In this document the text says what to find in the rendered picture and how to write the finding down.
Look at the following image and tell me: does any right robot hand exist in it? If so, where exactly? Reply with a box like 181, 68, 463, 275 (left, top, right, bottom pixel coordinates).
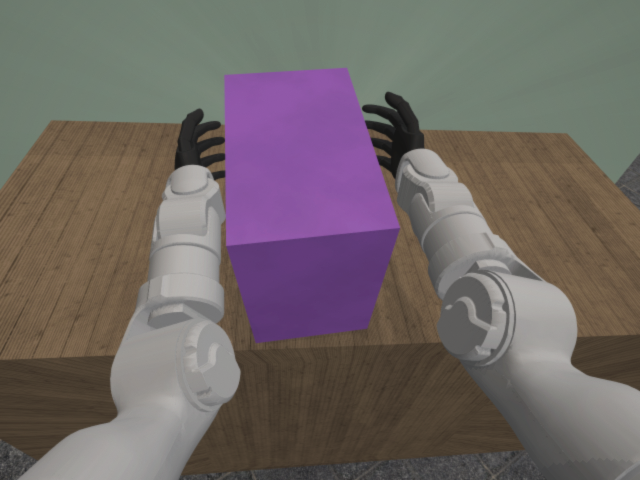
362, 92, 425, 179

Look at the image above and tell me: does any carton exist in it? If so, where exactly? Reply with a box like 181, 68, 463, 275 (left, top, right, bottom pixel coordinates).
224, 68, 400, 343

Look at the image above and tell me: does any right robot forearm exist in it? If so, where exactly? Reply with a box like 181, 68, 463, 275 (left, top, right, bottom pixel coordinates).
395, 149, 546, 301

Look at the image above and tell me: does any pedestal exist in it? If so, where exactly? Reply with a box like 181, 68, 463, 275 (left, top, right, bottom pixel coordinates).
0, 120, 640, 476

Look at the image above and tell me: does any left robot forearm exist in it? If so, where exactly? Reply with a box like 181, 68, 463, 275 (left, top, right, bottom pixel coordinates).
110, 165, 226, 403

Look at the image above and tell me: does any left robot upper arm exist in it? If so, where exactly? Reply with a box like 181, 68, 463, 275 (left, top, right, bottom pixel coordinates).
17, 319, 241, 480

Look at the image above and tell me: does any left robot hand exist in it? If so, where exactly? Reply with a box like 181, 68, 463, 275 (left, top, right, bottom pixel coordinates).
175, 109, 225, 181

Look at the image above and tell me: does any right robot upper arm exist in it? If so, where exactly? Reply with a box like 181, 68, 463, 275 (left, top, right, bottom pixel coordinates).
437, 270, 640, 480

